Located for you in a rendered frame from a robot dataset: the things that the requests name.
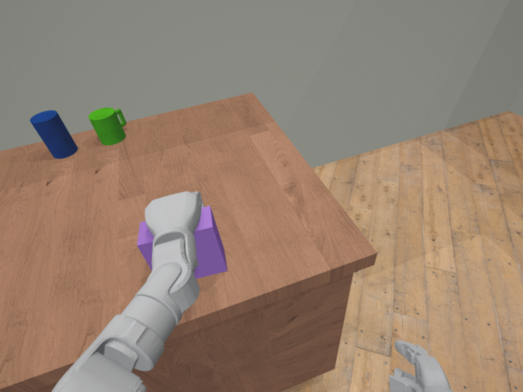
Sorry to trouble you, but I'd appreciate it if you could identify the left robot upper arm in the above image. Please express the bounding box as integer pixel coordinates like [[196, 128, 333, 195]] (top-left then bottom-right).
[[61, 352, 146, 392]]

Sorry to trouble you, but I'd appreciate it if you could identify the robot left hand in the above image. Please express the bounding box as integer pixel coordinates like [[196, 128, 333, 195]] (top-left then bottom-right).
[[145, 191, 204, 266]]

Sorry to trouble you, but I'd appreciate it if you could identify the robot left forearm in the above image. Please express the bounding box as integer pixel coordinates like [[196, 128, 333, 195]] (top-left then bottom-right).
[[52, 227, 199, 392]]

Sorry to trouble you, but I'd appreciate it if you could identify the sponge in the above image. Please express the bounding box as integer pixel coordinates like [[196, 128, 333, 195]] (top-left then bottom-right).
[[137, 206, 227, 278]]

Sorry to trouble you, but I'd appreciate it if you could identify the robot right hand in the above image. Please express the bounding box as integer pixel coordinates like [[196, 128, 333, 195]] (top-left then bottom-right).
[[389, 341, 451, 392]]

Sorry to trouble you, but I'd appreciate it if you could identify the table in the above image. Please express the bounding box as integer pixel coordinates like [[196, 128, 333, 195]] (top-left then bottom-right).
[[0, 92, 378, 392]]

